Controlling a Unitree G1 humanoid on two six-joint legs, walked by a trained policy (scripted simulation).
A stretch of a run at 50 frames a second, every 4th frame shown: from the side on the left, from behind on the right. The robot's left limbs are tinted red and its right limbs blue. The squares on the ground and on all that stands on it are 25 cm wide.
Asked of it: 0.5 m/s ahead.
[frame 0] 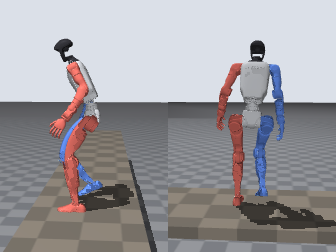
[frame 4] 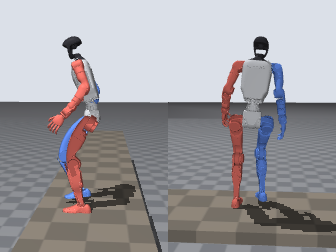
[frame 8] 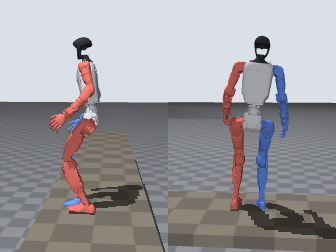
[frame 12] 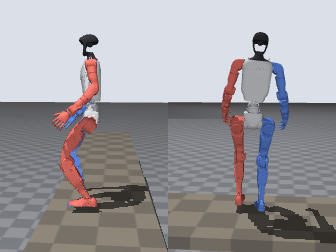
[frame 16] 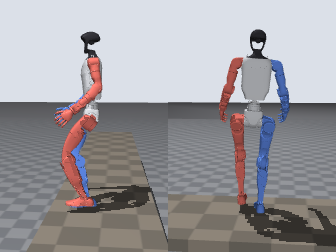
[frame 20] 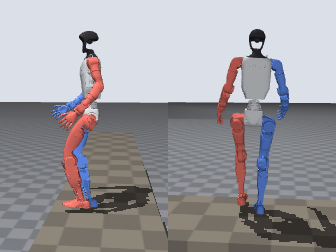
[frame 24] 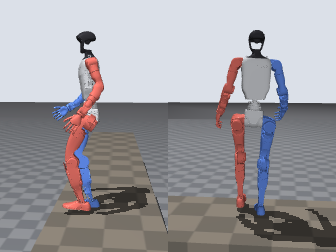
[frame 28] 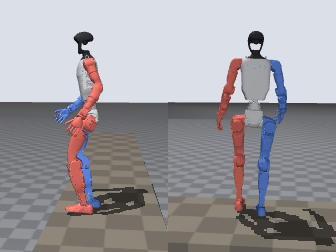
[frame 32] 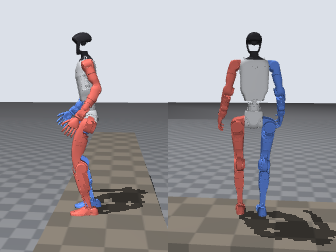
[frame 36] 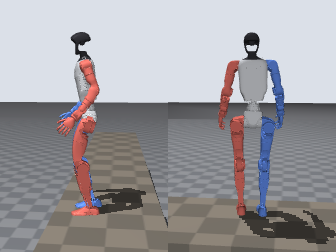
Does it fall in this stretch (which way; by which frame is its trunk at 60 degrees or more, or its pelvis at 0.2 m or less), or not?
no
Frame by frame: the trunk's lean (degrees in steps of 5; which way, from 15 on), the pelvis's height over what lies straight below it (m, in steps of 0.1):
0: 25 forward, 0.7
4: 20 forward, 0.7
8: 10, 0.7
12: 5, 0.8
16: 5, 0.8
20: 5, 0.8
24: 5, 0.8
28: 5, 0.8
32: 5, 0.8
36: 5, 0.8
